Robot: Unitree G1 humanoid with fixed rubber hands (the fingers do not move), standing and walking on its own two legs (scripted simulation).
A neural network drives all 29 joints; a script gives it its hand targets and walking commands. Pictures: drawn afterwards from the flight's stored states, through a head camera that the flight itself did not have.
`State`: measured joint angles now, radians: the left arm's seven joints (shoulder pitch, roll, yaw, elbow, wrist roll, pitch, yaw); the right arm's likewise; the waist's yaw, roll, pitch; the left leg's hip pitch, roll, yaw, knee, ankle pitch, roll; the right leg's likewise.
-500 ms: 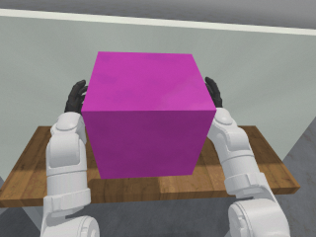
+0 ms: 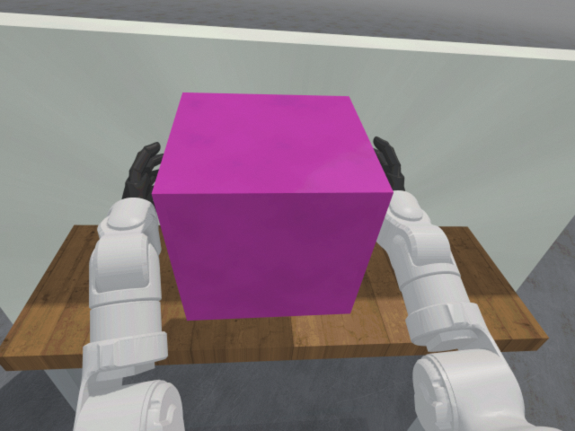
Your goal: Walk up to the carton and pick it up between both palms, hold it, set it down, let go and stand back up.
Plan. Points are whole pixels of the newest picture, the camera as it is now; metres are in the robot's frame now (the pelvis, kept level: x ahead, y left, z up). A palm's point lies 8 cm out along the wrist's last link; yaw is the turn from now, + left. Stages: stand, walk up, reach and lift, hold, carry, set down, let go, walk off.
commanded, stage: hold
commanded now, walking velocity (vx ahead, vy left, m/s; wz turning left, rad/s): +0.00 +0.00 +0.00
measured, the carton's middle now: (269, 206) +0.39 +0.01 +0.18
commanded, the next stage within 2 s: none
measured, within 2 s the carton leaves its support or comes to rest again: neither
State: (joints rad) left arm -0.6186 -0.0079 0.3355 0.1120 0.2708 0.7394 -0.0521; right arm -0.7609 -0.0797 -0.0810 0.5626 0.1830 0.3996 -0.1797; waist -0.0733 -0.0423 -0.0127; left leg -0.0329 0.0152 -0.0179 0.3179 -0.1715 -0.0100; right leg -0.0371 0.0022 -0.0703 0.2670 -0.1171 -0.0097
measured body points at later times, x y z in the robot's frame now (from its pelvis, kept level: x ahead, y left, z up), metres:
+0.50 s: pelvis +0.00 +0.01 +0.00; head -0.05 +0.03 +0.45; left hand +0.37 +0.18 +0.21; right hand +0.38 -0.15 +0.21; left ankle +0.01 +0.12 -0.75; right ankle +0.03 -0.11 -0.75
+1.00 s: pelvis +0.00 +0.00 +0.00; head -0.05 +0.02 +0.45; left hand +0.37 +0.17 +0.20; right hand +0.38 -0.16 +0.21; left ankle +0.01 +0.12 -0.75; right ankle +0.03 -0.11 -0.75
